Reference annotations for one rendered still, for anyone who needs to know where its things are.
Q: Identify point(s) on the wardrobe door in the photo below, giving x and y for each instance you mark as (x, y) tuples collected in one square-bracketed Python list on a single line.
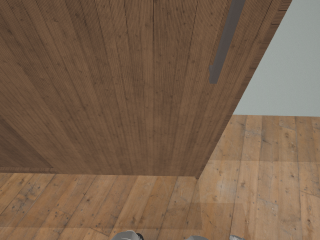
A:
[(121, 87), (16, 152)]

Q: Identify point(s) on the handle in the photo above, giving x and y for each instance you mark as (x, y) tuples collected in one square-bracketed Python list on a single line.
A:
[(232, 19)]

